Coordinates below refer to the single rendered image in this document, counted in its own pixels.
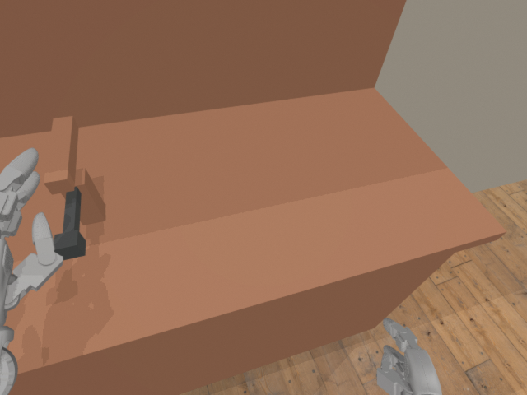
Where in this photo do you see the left robot hand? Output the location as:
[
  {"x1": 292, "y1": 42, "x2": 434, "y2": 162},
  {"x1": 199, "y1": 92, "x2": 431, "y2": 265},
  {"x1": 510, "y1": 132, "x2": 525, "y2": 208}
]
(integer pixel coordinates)
[{"x1": 0, "y1": 147, "x2": 63, "y2": 326}]

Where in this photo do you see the tap lever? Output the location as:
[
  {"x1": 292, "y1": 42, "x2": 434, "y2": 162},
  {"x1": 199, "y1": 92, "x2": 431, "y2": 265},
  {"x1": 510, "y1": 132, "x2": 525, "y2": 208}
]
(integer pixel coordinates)
[{"x1": 54, "y1": 187, "x2": 86, "y2": 260}]

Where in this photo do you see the counter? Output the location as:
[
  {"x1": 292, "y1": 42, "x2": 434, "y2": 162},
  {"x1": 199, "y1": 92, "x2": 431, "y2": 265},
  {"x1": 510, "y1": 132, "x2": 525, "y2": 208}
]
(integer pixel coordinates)
[{"x1": 0, "y1": 0, "x2": 507, "y2": 395}]

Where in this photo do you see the right robot hand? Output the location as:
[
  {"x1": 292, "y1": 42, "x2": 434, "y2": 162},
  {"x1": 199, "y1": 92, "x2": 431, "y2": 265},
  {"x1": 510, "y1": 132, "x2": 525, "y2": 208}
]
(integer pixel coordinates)
[{"x1": 377, "y1": 318, "x2": 442, "y2": 395}]

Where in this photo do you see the robot left forearm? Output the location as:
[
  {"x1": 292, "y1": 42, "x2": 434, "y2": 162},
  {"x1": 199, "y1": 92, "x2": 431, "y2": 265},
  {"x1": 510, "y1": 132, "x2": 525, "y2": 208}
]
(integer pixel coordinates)
[{"x1": 0, "y1": 326, "x2": 18, "y2": 395}]

